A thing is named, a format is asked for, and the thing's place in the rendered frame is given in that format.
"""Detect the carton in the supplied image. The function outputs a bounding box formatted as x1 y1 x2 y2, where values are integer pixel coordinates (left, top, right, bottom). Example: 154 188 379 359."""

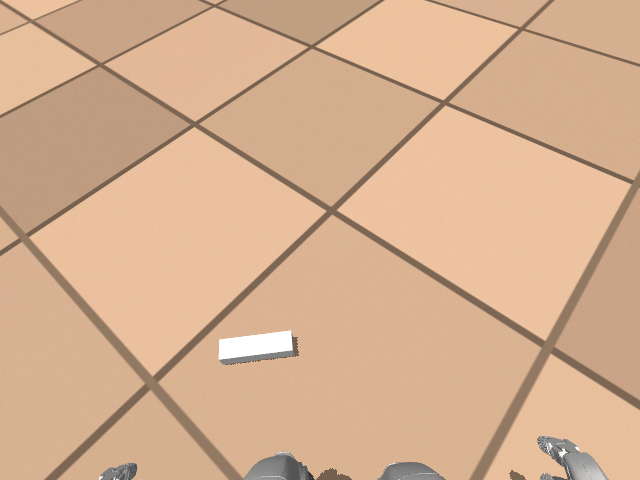
219 331 294 365

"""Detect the right robot hand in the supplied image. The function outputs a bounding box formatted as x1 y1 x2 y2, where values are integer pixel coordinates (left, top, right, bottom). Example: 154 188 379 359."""
537 436 608 480

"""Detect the left robot hand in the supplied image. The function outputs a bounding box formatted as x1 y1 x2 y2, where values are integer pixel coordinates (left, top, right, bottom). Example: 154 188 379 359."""
99 463 137 480

